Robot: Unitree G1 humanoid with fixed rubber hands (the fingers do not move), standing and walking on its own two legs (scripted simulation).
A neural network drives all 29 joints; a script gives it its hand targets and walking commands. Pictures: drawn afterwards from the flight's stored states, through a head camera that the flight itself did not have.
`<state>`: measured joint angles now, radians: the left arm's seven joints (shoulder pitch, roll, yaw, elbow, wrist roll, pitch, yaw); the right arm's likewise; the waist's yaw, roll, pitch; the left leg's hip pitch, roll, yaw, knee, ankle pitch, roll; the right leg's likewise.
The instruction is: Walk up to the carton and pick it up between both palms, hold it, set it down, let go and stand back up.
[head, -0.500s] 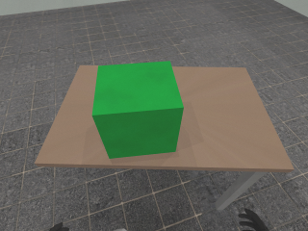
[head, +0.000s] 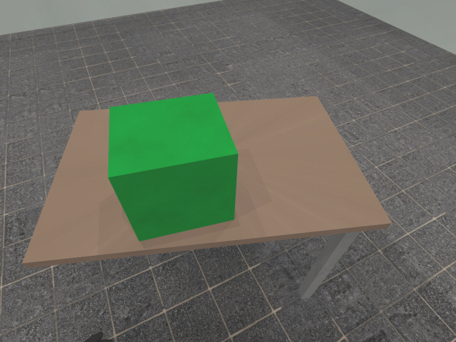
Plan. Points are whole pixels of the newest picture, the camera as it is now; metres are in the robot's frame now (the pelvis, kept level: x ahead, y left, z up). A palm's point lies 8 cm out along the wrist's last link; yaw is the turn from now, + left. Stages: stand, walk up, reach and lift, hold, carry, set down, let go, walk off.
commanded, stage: walk up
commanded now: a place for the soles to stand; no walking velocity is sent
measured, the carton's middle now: (176, 167) +0.46 +0.12 +0.01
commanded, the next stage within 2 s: reach and lift in 0.88 s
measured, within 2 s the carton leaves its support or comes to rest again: neither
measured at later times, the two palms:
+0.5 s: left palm out of the picture +0.09 +0.26 -0.10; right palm out of the picture +0.09 -0.26 -0.11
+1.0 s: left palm out of the picture +0.11 +0.27 -0.12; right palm out of the picture +0.14 -0.25 -0.12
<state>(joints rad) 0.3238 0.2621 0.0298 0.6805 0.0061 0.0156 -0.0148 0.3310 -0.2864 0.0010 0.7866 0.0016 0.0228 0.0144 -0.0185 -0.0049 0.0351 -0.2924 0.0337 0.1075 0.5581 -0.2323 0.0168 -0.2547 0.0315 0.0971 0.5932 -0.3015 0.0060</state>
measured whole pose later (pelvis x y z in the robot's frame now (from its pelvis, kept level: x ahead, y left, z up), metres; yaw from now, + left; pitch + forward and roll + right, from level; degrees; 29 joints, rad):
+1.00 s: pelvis +0.01 +0.00 -0.01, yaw +4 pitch -1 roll +0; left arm 0.13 0.31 0.00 0.70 -0.01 0.27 0.03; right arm 0.13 -0.22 -0.11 0.87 -0.08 -0.07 0.05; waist -0.01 -0.03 0.10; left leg -0.36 0.01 0.05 0.65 -0.27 0.01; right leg -0.30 -0.02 0.01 0.69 -0.37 0.01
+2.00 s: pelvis +0.04 +0.00 +0.02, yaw +3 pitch -4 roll +0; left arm 0.25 0.25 0.01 0.48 -0.10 -0.11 0.03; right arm 0.26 -0.13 0.04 0.57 0.11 -0.26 0.00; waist 0.06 -0.05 0.03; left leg -0.10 0.02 0.07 0.35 -0.18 0.00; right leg -0.03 -0.01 0.01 0.34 -0.25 0.00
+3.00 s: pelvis +0.05 -0.01 +0.02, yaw +3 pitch -2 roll +0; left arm -0.06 0.27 0.12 0.21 -0.20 0.17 -0.03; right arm -0.05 -0.17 0.08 0.28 0.27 0.00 -0.14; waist 0.08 -0.03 0.02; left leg -0.11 0.02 0.05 0.33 -0.18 -0.01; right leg -0.03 0.00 0.01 0.31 -0.24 0.00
